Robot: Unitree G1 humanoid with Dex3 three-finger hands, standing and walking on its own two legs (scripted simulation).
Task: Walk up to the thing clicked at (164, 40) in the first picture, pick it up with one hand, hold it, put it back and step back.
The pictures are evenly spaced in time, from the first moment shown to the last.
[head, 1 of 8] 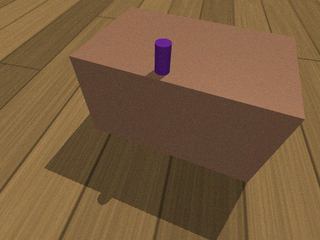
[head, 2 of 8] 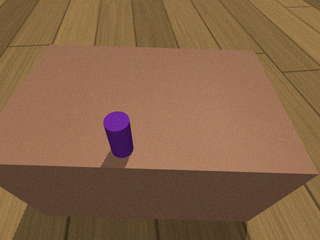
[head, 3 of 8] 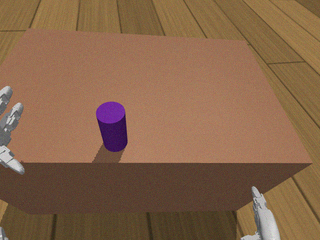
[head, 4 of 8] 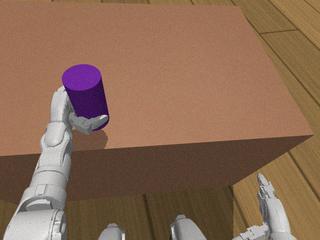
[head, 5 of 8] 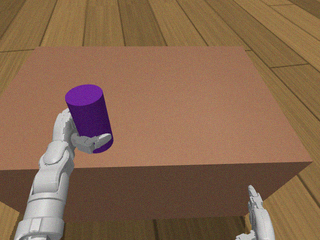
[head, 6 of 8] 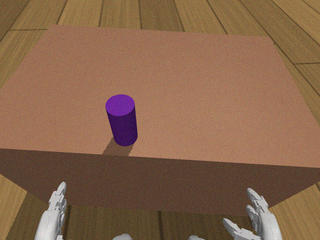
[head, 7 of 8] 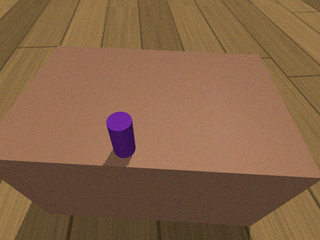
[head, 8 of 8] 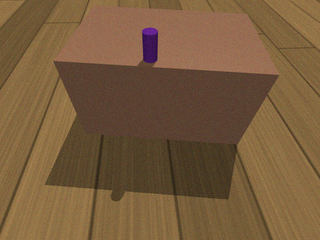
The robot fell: no
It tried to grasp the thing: yes
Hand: left
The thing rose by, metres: 0.24
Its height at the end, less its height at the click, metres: +0.00
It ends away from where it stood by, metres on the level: 0.01
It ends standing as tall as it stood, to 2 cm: yes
